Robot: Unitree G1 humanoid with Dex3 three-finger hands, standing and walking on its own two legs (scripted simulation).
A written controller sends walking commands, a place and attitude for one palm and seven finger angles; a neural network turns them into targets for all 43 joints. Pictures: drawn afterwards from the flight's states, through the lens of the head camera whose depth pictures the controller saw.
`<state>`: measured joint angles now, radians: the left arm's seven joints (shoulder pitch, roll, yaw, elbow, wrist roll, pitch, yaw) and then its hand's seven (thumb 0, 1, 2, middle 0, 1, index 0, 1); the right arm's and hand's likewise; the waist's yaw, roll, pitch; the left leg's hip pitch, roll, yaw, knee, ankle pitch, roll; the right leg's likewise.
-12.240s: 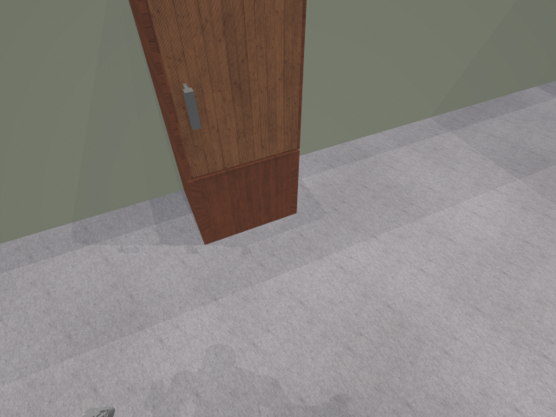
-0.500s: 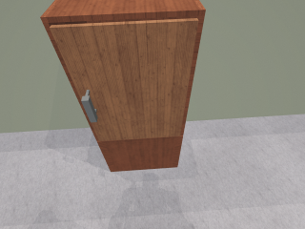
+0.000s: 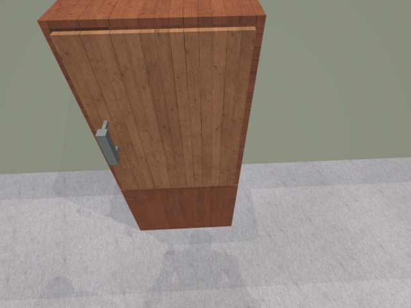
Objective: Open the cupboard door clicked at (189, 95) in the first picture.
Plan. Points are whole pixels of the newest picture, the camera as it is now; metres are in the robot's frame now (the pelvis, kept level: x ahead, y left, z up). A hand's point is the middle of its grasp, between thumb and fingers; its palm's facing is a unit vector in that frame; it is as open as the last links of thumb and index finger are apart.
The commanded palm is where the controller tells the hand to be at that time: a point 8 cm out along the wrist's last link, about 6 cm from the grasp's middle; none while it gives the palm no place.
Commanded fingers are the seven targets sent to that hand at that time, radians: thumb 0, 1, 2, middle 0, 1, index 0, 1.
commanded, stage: come to a stop and stand still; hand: left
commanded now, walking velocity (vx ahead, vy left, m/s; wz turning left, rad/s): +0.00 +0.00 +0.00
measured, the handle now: (110, 142) +0.54 +0.32 -0.05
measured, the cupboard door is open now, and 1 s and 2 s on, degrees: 0 0 0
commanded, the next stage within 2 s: look again from close up in 0.18 s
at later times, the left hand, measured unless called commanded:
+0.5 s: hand out of the picture +0.00 +0.17 -0.17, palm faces +0.03 -0.98 -0.19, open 7.3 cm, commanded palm none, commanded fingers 0.00 0.90 0.90 -0.20 -0.30 -0.20 -0.30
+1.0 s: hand out of the picture -0.02 +0.17 -0.18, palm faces +0.05 -0.98 -0.18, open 7.3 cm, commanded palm none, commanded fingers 0.00 0.90 0.90 -0.20 -0.30 -0.20 -0.30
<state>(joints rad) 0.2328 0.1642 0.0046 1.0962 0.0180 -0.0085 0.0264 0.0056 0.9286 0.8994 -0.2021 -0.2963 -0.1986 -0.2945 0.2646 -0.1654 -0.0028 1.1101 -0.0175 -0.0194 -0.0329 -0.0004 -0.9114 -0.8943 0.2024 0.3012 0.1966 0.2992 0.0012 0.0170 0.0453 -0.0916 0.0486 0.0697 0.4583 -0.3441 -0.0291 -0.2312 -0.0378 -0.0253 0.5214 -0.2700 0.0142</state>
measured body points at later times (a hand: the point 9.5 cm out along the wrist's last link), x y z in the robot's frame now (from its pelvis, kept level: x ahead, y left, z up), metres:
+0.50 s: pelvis -0.01 +0.00 +0.00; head +0.01 +0.00 +0.45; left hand +0.00 +0.23 -0.16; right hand -0.01 -0.22 -0.16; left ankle -0.06 +0.13 -0.74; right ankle +0.01 -0.13 -0.74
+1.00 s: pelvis -0.01 +0.00 +0.00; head +0.00 +0.01 +0.45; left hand -0.02 +0.22 -0.16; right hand -0.02 -0.21 -0.16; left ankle -0.06 +0.13 -0.74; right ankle +0.01 -0.13 -0.74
